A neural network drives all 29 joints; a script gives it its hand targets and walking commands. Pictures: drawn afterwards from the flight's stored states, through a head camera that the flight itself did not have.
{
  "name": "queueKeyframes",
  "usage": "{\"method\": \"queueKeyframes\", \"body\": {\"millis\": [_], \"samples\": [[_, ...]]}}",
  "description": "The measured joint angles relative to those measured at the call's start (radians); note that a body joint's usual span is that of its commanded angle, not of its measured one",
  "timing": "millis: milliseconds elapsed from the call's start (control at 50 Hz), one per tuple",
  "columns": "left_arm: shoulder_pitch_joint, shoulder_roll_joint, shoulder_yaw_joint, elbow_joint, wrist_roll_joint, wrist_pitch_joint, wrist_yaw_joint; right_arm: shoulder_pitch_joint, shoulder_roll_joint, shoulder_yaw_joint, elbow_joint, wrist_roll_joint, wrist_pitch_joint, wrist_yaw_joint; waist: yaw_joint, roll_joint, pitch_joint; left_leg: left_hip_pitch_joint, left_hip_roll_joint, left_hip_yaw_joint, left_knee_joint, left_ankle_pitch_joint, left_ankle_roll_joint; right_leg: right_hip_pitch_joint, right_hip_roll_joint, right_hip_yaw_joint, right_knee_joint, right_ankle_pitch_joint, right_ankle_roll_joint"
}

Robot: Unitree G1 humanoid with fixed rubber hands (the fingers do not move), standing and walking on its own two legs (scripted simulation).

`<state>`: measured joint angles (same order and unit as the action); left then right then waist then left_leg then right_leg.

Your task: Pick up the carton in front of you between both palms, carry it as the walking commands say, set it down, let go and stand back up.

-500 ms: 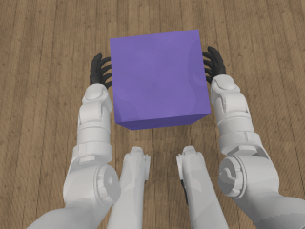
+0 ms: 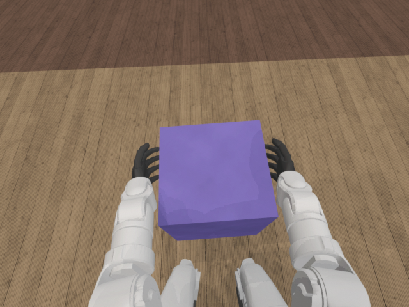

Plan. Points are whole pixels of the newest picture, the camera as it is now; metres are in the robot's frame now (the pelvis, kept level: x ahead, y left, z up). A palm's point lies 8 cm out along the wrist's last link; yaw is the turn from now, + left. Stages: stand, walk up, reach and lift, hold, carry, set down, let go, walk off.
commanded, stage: reach and lift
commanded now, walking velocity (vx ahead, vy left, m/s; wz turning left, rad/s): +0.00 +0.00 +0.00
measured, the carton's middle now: (213, 187) +0.36 +0.01 -0.10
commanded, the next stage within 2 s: hold in 1.48 s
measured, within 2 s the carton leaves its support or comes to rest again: neither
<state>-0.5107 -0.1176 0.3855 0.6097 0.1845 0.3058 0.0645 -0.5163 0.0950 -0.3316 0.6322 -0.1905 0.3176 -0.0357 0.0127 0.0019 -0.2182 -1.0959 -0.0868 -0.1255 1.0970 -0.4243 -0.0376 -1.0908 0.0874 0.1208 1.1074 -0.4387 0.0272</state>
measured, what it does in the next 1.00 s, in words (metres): rises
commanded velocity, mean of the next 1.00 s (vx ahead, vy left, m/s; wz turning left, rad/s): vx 0.00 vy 0.00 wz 0.00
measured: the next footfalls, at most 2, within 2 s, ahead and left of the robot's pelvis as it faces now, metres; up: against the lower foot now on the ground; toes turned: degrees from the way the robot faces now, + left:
none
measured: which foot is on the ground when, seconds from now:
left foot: down 0.00-1.00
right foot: down 0.00-1.00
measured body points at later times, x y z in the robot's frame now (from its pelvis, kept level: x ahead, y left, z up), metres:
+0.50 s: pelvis +0.04 +0.00 +0.09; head +0.01 +0.00 +0.54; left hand +0.34 +0.16 +0.10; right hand +0.33 -0.15 +0.10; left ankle +0.05 +0.13 -0.65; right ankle +0.04 -0.13 -0.65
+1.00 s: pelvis +0.02 +0.00 +0.09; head +0.00 +0.00 +0.54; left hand +0.34 +0.16 +0.12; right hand +0.33 -0.15 +0.11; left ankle +0.05 +0.13 -0.65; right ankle +0.04 -0.13 -0.65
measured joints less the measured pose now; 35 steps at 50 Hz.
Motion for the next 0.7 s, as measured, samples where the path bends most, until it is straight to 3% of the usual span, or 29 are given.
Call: {"method": "queueKeyframes", "body": {"millis": [220,440,560,700], "samples": [[0.156,-0.019,-0.058,-0.066,0.005,0.042,-0.009,0.17,0.031,0.043,-0.084,-0.003,0.042,0.001,-0.003,-0.001,0.044,0.389,0.018,-0.011,-0.296,0.077,0.014,0.391,-0.016,0.013,-0.301,0.08,-0.009],[0.266,-0.031,-0.12,-0.2,0.025,0.189,-0.022,0.29,0.049,0.095,-0.232,-0.012,0.19,0.006,-0.014,-0.002,0.101,0.769,0.034,-0.019,-0.566,0.165,0.024,0.773,-0.036,0.02,-0.576,0.169,-0.014],[0.242,-0.035,-0.113,-0.208,0.072,0.27,-0.039,0.268,0.053,0.084,-0.244,-0.055,0.273,0.027,-0.018,-0.004,0.14,0.886,0.037,-0.018,-0.631,0.193,0.027,0.891,-0.043,0.022,-0.643,0.198,-0.014],[0.192,-0.048,-0.071,-0.195,0.109,0.299,-0.055,0.217,0.065,0.042,-0.23,-0.096,0.303,0.047,-0.016,-0.004,0.194,0.907,0.036,-0.013,-0.624,0.201,0.027,0.91,-0.044,0.023,-0.633,0.205,-0.012]]}}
